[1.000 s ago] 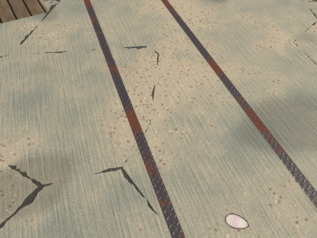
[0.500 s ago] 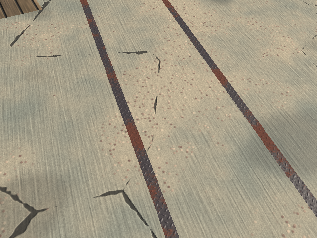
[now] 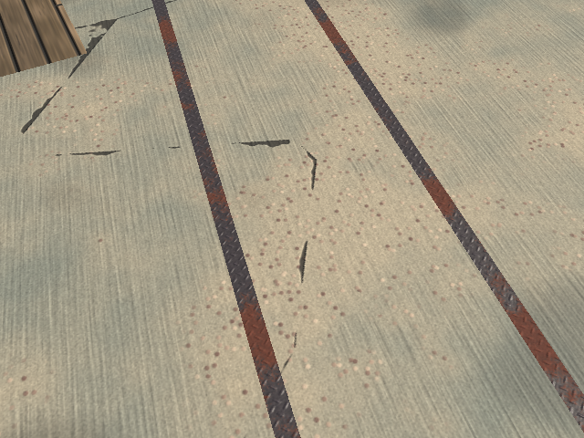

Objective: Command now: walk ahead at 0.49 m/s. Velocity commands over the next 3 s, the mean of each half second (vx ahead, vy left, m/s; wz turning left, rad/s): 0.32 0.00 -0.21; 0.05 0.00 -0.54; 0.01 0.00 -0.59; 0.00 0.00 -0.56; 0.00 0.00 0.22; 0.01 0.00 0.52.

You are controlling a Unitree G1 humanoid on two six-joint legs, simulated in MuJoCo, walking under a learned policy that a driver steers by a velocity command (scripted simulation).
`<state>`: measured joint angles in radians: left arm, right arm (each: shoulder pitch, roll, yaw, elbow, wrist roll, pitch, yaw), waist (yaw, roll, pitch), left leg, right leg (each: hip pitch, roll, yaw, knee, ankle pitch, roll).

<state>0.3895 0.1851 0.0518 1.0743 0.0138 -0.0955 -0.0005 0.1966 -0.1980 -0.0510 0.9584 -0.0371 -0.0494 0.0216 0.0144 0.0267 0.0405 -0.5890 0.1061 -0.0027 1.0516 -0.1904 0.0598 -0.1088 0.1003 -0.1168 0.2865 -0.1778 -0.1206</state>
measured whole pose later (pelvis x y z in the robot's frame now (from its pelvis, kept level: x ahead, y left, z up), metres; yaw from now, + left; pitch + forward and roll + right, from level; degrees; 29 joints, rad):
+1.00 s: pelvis +0.24 -0.01 +0.00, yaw -26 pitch +2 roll +1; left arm 0.21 0.25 0.08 0.78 0.01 0.02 0.00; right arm 0.18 -0.27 -0.07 0.82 -0.03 0.04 -0.01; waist 0.00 0.04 0.05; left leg -0.52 0.03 0.01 1.05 -0.38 -0.04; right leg -0.27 0.06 0.02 0.43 -0.19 -0.08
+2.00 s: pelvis +0.21 +0.01 +0.00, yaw -60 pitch +0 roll +1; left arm 0.21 0.29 0.05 0.69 0.01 0.03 -0.01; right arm 0.21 -0.32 -0.06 0.71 -0.02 0.07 0.00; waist 0.00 0.04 0.07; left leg -0.48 0.03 -0.01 0.99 -0.37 -0.04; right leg -0.20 0.09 0.09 0.40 -0.20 -0.08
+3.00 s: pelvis +0.21 +0.03 -0.01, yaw -32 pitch +0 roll +0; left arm 0.25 0.31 0.05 0.73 0.03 0.04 0.01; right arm 0.16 -0.28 -0.04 0.67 -0.01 0.05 0.03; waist 0.02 -0.05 0.07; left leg -0.25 -0.05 0.02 0.55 -0.30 0.07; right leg -0.35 -0.05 -0.08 0.85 -0.50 0.01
